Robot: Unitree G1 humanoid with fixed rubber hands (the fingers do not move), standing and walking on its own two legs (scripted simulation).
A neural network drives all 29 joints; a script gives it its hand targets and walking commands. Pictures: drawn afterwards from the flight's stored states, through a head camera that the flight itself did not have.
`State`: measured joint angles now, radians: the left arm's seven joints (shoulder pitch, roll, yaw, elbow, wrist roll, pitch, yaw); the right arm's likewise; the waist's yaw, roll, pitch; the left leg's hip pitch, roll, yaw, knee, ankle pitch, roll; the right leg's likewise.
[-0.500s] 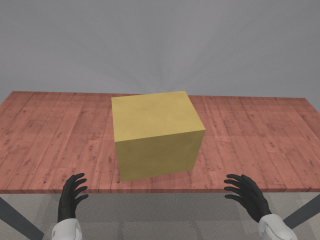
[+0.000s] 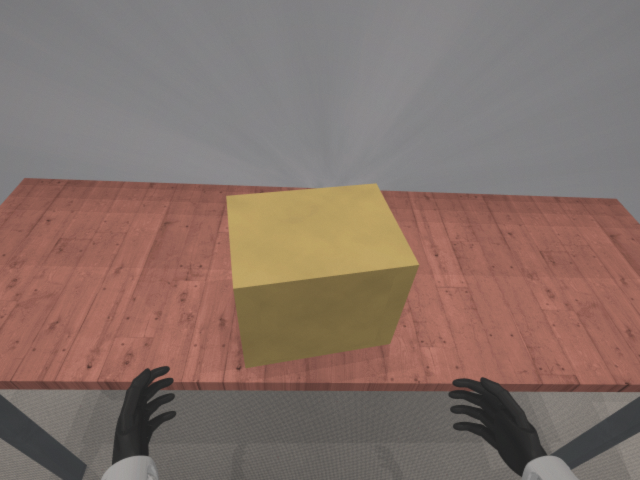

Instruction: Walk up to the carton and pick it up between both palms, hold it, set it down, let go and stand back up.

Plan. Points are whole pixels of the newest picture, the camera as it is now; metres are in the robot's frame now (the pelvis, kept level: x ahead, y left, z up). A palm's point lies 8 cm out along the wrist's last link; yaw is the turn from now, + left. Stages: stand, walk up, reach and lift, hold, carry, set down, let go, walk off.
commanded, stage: set down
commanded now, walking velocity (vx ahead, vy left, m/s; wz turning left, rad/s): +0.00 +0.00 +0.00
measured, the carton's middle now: (312, 273) +0.44 +0.07 +0.00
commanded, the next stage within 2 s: let go in 1.40 s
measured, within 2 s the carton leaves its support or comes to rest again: neither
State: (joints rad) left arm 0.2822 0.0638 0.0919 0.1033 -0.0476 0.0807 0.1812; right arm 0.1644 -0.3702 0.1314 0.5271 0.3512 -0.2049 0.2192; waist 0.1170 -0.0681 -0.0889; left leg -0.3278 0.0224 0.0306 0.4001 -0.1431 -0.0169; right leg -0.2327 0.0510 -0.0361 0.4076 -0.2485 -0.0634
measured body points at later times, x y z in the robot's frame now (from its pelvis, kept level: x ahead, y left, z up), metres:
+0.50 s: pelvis +0.01 +0.01 +0.00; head +0.00 +0.04 +0.45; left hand +0.16 +0.26 -0.02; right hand +0.21 -0.21 -0.04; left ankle +0.04 +0.13 -0.74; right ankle -0.03 -0.08 -0.74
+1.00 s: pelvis +0.04 +0.01 +0.00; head +0.06 +0.03 +0.45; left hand +0.19 +0.25 -0.04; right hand +0.23 -0.23 -0.06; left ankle +0.04 +0.12 -0.74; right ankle -0.03 -0.08 -0.74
